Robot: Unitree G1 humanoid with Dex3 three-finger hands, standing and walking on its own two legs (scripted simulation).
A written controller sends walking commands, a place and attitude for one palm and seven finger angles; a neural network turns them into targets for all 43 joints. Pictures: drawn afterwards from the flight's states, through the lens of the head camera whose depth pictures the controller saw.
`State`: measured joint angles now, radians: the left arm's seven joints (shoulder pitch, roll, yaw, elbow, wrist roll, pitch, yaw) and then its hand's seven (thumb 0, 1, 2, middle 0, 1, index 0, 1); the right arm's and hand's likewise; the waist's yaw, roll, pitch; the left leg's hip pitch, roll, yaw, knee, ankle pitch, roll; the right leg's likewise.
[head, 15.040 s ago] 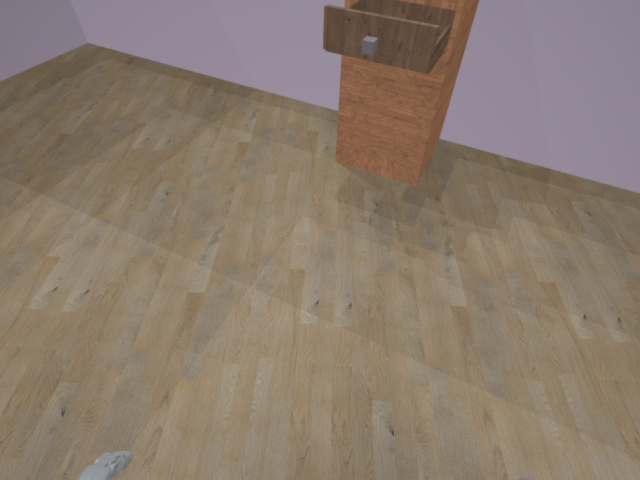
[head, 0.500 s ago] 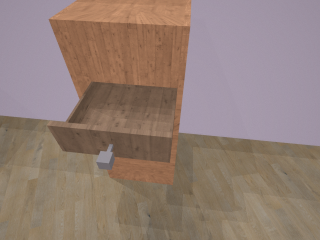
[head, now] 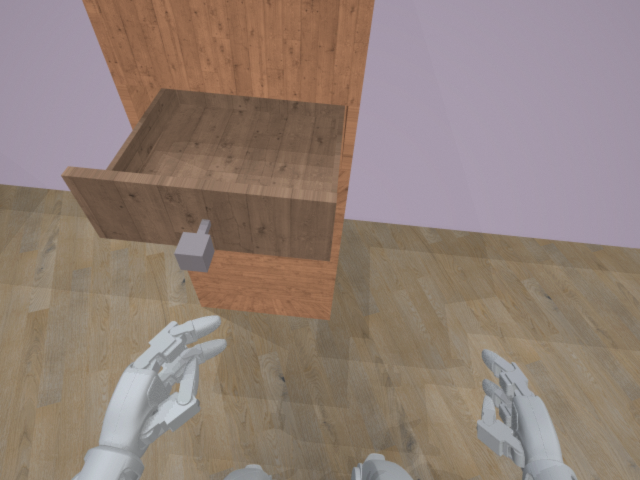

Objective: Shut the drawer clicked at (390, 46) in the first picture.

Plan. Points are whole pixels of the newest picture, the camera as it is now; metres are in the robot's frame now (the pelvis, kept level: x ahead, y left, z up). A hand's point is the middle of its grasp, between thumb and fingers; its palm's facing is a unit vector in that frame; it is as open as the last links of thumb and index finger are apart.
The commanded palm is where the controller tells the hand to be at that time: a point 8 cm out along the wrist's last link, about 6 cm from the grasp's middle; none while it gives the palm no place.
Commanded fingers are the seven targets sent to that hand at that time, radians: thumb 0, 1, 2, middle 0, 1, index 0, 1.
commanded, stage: raise the hand and make a fist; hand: left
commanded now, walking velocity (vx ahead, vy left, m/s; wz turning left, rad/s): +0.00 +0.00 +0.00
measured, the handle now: (199, 241) +0.43 +0.20 +0.02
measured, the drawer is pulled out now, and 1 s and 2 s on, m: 0.24 0.24 0.24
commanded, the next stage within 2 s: bring the fist close to the handle in 1.50 s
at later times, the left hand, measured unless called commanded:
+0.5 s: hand (155, 353) +0.24 +0.19 +0.07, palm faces +0.05 -1.00 -0.04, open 3.6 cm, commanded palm +0.19 +0.23 +0.06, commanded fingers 0.00 0.90 0.90 -1.12 -1.30 -1.12 -1.30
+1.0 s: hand (180, 352) +0.24 +0.16 +0.09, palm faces -0.09 -1.00 -0.04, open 3.2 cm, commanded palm +0.21 +0.22 +0.11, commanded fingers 0.00 0.90 0.90 -1.40 -1.60 -1.40 -1.60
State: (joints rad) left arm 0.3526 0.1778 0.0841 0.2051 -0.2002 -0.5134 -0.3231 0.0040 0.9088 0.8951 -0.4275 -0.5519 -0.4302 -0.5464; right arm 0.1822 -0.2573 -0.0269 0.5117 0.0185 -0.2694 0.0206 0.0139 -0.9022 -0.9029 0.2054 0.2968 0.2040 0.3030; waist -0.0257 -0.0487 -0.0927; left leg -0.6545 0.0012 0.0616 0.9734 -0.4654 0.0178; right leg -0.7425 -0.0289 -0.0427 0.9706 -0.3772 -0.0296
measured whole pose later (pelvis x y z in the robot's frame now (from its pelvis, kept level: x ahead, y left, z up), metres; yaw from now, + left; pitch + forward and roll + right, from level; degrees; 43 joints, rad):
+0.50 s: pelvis +0.04 +0.01 +0.00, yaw +1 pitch +11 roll -1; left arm 0.52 0.20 0.14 -0.20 -0.25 -0.28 -0.18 0.02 0.90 0.90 -0.92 -1.09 -0.92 -1.08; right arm 0.30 -0.19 0.01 0.52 0.03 -0.19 -0.03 0.02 -0.90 -0.90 0.21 0.30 0.21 0.30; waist -0.01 0.02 -0.11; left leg -0.65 0.01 0.03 0.97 -0.52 0.03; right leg -0.71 -0.02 -0.07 0.94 -0.42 -0.01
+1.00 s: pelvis +0.05 +0.02 +0.01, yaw +2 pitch +9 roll -2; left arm 0.55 0.19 0.00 -0.30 -0.17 -0.20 -0.20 0.01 0.90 0.90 -1.36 -1.57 -1.37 -1.56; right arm 0.25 -0.21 0.04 0.45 0.04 -0.18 -0.02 0.02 -0.90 -0.90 0.21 0.30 0.20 0.30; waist 0.00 0.05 -0.12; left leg -0.56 0.00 0.01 0.93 -0.52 0.04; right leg -0.61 -0.03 -0.09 0.88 -0.42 0.00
